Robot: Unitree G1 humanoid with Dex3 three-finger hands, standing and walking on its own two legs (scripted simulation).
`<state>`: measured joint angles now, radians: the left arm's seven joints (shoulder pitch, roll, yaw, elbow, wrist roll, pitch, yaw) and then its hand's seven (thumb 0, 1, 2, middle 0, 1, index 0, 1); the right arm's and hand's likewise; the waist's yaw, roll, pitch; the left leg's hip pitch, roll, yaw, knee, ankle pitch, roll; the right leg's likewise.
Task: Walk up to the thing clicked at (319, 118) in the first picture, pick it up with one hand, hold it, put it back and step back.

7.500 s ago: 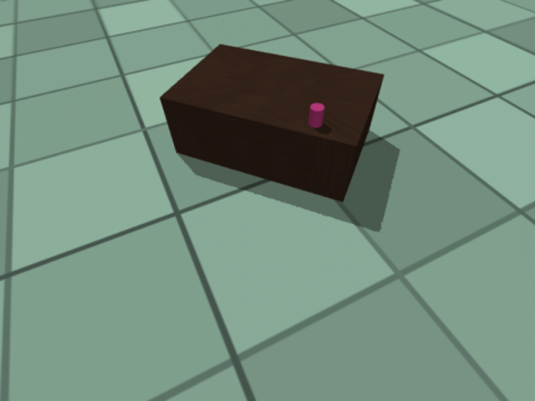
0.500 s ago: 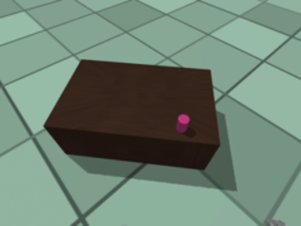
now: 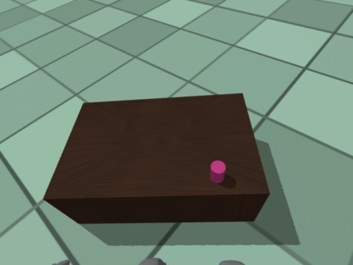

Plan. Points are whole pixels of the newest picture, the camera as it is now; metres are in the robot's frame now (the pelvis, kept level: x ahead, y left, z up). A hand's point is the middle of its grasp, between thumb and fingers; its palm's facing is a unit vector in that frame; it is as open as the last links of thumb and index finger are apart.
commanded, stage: walk up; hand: right
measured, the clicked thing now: (217, 171) +0.51 -0.14 -0.36
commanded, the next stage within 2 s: stand in 1.44 s
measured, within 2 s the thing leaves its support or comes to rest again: neither
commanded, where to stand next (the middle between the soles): +0.13 +0.03 m, yaw -3 degrees
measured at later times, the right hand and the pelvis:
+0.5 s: hand (280, 255) +0.16 -0.22 -0.14, palm faces +0.04 +0.92 -0.38, open 7.4 cm; pelvis +0.06 +0.05 -0.01, yaw -4 degrees
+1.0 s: hand out of the picture +0.13 -0.22 -0.14, palm faces +0.07 +0.94 -0.34, open 7.4 cm; pelvis +0.06 +0.04 +0.02, yaw -5 degrees
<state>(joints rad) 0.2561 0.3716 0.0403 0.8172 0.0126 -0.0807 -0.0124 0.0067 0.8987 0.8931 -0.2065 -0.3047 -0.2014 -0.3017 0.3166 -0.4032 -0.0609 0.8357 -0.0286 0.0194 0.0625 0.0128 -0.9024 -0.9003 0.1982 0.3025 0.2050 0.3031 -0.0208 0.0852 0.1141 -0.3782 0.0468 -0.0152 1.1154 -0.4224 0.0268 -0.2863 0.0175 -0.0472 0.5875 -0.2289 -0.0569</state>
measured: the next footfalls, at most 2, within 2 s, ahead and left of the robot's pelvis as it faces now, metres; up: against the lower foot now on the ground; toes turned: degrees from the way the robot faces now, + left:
left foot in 0.20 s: +0.15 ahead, +0.19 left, +0.00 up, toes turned -1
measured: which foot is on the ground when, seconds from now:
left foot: up 0.00-0.18, down 0.20-1.00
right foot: down 0.00-1.00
